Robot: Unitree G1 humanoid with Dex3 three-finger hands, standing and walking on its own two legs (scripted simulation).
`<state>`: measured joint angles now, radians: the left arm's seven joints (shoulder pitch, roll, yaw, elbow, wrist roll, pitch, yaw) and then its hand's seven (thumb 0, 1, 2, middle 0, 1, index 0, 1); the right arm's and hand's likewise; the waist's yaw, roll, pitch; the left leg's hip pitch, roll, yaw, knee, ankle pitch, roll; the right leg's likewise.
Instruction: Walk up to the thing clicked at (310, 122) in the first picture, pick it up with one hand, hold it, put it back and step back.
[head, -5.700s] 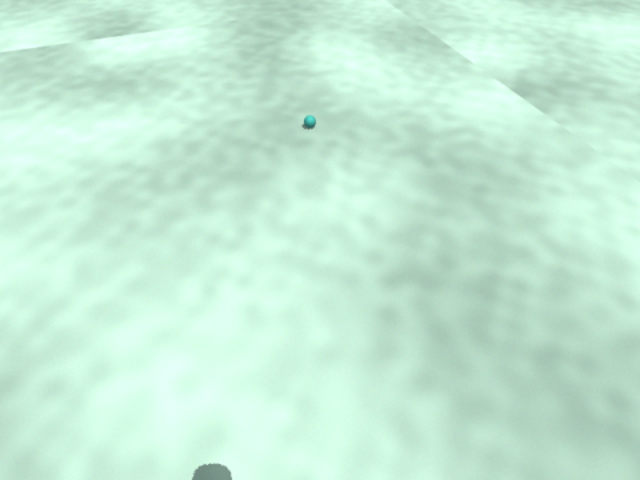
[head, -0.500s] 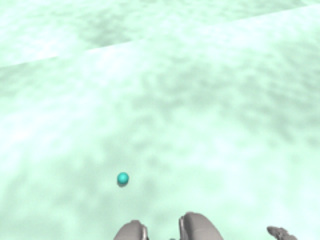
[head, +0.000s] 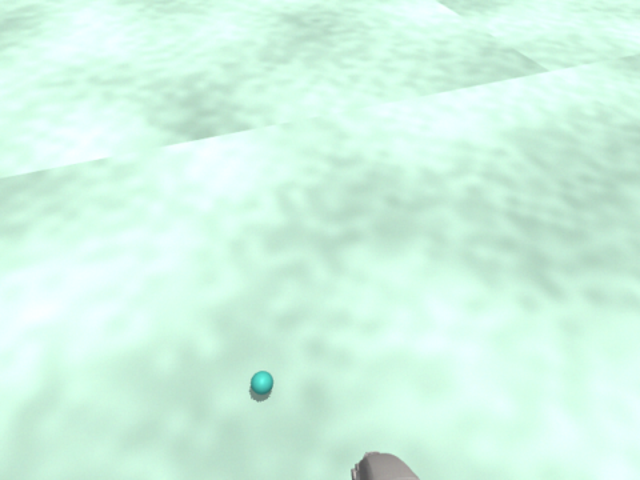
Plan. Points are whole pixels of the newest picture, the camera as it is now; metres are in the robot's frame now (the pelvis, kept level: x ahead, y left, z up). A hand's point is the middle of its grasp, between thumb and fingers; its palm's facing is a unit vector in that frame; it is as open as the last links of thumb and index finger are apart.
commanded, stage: walk up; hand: left
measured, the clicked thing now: (262, 382) +0.52 +0.14 -0.71
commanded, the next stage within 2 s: stand in 1.76 s
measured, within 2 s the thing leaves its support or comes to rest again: neither
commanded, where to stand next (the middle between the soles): +0.14 -0.05 m, yaw +0 degrees
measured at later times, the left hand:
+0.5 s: hand out of the picture +0.15 +0.21 -0.14, palm faces -0.09 -0.93 -0.35, open 7.4 cm
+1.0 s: hand out of the picture +0.14 +0.19 -0.13, palm faces -0.05 -0.94 -0.35, open 7.4 cm
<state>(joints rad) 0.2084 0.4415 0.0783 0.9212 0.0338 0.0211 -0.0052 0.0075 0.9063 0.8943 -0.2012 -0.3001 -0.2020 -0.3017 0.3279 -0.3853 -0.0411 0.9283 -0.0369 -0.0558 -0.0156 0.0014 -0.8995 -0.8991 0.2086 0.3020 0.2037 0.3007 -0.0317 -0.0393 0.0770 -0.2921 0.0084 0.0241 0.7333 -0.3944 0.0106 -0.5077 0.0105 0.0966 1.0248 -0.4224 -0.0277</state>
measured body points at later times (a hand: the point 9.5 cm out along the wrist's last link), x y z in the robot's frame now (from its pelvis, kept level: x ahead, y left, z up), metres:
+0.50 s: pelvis +0.04 -0.03 +0.00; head +0.07 -0.04 +0.45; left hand +0.15 +0.26 -0.12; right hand +0.10 -0.36 -0.12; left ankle +0.08 +0.09 -0.71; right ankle +0.04 -0.17 -0.71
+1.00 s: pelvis +0.05 -0.05 +0.03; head +0.06 -0.06 +0.47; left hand +0.15 +0.24 -0.10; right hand +0.14 -0.36 -0.11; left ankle +0.09 +0.09 -0.71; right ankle +0.04 -0.18 -0.71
